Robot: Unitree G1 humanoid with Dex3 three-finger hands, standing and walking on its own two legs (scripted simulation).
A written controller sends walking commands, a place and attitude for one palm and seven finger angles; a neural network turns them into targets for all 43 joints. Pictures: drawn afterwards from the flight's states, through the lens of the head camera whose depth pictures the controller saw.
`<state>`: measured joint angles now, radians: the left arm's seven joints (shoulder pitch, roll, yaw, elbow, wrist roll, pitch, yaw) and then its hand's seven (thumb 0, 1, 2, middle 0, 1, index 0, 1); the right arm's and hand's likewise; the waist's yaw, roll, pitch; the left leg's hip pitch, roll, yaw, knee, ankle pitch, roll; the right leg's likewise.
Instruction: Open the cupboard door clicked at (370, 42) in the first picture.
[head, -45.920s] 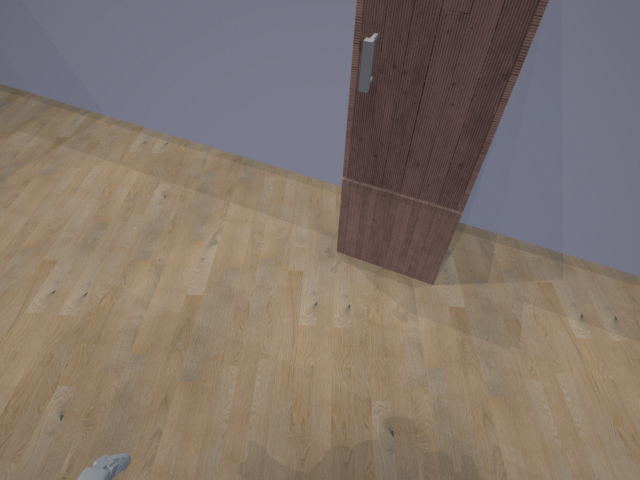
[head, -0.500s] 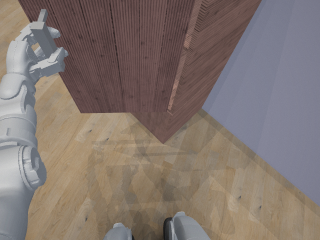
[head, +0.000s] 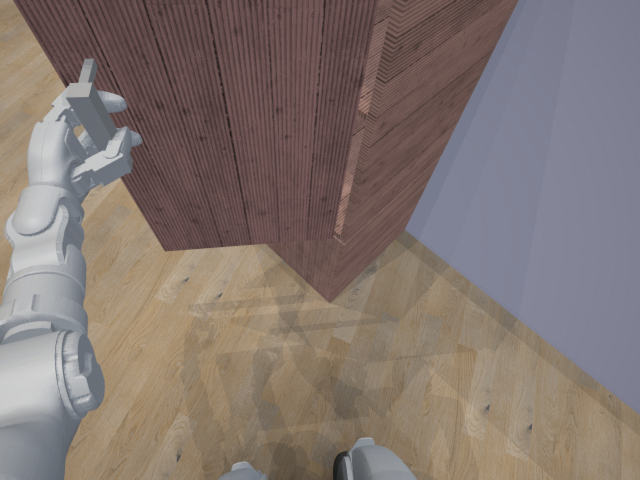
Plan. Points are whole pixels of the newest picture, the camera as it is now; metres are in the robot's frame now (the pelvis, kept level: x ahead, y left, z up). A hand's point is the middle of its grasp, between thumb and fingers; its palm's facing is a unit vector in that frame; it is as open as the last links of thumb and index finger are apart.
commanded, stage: pull the door open along its arc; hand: left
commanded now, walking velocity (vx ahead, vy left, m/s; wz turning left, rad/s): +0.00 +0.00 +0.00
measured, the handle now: (106, 119) +0.55 +0.23 +0.10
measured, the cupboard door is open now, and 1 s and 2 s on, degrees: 51 94 97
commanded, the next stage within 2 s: open thumb and fingers to let go in 0.68 s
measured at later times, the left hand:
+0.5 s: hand (199, 283) +0.32 +0.10 +0.10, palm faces +0.28 -0.96 +0.05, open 6.4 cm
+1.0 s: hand (240, 299) +0.30 +0.06 +0.10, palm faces +0.41 -0.91 -0.04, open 6.9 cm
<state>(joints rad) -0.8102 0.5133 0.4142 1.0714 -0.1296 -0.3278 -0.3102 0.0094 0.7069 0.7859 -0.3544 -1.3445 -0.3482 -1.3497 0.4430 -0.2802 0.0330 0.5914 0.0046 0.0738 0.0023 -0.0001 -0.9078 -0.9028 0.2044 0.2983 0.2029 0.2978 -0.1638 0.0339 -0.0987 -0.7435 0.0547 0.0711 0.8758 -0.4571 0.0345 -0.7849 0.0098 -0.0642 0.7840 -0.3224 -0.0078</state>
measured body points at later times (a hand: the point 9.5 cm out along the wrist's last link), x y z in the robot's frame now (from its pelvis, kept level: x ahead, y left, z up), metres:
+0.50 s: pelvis +0.00 -0.02 +0.02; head +0.03 -0.03 +0.47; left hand +0.30 +0.15 +0.10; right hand +0.19 -0.23 -0.07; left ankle -0.03 +0.09 -0.70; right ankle +0.02 -0.12 -0.70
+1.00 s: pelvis +0.00 -0.06 +0.02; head +0.02 -0.08 +0.47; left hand +0.27 +0.11 +0.10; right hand +0.17 -0.27 -0.09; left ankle -0.03 +0.09 -0.70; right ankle +0.02 -0.12 -0.70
